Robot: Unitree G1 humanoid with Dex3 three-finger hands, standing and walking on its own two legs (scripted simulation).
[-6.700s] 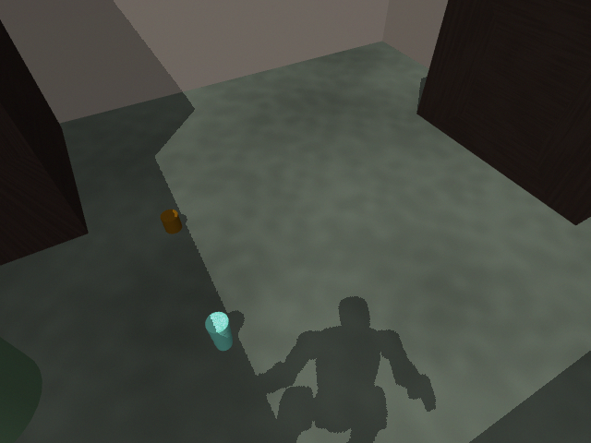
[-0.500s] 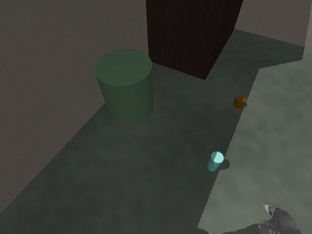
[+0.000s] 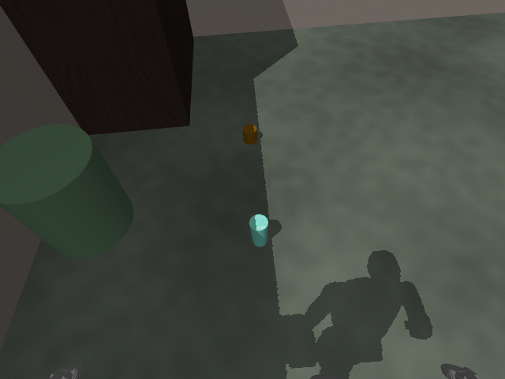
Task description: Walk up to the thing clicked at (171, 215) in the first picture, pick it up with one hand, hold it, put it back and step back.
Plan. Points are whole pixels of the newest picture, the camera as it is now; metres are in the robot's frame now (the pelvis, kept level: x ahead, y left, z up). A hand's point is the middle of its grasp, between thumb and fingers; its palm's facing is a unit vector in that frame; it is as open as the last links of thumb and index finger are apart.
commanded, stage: walk up
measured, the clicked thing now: (250, 134) +1.34 -0.02 -0.72
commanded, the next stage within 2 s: none
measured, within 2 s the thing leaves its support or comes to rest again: neither
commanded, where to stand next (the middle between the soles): +0.10 +0.00 m, yaw -83 degrees
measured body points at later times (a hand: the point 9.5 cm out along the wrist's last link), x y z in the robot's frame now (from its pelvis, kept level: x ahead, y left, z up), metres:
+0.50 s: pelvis +0.06 +0.05 +0.00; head +0.12 +0.03 +0.44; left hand +0.33 +0.26 -0.11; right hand +0.01 -0.29 -0.09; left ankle +0.16 +0.11 -0.73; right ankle +0.00 -0.09 -0.68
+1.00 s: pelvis +0.04 +0.05 -0.02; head +0.05 +0.00 +0.43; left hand +0.36 +0.15 -0.10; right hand -0.17 -0.21 -0.13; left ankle +0.16 +0.12 -0.69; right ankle -0.04 -0.04 -0.73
